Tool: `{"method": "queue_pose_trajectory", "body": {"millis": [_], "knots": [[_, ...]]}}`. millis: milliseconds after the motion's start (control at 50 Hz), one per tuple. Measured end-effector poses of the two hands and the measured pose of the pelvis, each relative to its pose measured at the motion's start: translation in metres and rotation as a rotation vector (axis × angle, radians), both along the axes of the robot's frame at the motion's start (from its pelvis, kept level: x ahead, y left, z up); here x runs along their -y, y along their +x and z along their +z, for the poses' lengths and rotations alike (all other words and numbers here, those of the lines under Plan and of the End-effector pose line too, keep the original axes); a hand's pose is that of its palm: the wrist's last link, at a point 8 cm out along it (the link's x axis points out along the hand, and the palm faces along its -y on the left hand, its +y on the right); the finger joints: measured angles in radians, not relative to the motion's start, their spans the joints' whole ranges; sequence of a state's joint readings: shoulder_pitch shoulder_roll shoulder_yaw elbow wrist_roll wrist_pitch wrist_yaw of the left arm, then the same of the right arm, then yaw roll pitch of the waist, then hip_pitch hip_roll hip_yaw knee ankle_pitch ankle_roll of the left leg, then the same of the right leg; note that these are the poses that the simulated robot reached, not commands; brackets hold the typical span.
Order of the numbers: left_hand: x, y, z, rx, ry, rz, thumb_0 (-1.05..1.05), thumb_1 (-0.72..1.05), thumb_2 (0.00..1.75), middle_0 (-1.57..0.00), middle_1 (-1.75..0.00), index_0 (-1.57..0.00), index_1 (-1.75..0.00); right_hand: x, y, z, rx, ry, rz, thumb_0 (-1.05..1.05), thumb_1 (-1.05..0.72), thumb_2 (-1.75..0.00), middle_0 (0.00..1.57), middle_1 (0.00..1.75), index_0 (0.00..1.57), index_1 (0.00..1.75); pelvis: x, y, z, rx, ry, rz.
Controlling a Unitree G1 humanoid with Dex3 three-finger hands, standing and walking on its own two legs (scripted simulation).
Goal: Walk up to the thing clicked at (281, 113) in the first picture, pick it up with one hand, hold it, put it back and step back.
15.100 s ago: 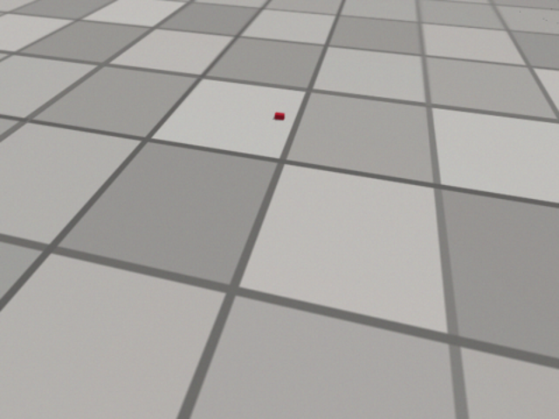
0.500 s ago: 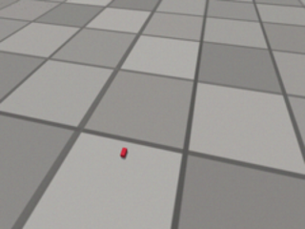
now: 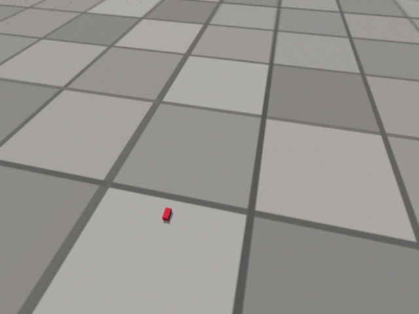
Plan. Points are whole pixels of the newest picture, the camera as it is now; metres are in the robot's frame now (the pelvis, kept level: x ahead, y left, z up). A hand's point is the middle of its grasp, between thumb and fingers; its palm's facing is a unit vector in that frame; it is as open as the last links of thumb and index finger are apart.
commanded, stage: stand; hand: left
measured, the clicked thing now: (167, 214) +0.77 +0.25 -0.76
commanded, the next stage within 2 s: walk up in 0.82 s
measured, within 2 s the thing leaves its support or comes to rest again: neither
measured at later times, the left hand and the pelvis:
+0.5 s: hand out of the picture +0.08 +0.23 -0.15, palm faces -0.04 -0.94 -0.35, open 7.4 cm; pelvis -0.01 -0.02 +0.00, yaw +0 degrees
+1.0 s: hand out of the picture +0.07 +0.27 -0.15, palm faces +0.05 -0.93 -0.36, open 7.4 cm; pelvis +0.02 +0.00 +0.00, yaw +1 degrees
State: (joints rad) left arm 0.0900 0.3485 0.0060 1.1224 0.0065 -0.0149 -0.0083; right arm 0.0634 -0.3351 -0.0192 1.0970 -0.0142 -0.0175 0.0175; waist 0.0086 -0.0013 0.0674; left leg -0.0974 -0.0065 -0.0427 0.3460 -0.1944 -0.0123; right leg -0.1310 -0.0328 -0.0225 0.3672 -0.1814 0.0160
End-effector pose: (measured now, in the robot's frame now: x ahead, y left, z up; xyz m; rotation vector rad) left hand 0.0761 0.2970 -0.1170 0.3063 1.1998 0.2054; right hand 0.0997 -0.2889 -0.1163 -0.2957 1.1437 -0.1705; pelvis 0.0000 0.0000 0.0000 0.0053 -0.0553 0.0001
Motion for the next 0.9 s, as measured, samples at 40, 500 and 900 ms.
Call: {"method": "queue_pose_trajectory", "body": {"millis": [40,500,900], "knots": [[0.003,-0.008,-0.001,-0.021,-0.001,0.002,0.01,0.9,0.9,-0.2,-0.3,-0.2,-0.3,0.003,-0.004,-0.001,-0.011,0.0,-0.002,0.01,-0.9,-0.9,0.2,0.3,0.2,0.3,0.002,-0.001,0.001,0.0,0.0,0.0],[0.019,-0.006,0.004,-0.011,0.012,-0.029,0.01,0.9,0.9,-0.2,-0.3,-0.2,-0.3,0.027,-0.047,-0.007,-0.094,-0.006,-0.042,0.01,-0.91,-0.9,0.2,0.3,0.2,0.3,0.019,-0.006,0.001,-0.003,-0.002,-0.009],[0.013,0.0,0.005,0.019,-0.005,-0.012,0.01,0.9,0.9,-0.2,-0.3,-0.2,-0.3,0.029,-0.049,-0.005,-0.109,-0.012,-0.027,0.01,-0.9,-0.9,0.2,0.3,0.2,0.3,0.016,0.006,0.0,-0.014,-0.011,0.001]]}}
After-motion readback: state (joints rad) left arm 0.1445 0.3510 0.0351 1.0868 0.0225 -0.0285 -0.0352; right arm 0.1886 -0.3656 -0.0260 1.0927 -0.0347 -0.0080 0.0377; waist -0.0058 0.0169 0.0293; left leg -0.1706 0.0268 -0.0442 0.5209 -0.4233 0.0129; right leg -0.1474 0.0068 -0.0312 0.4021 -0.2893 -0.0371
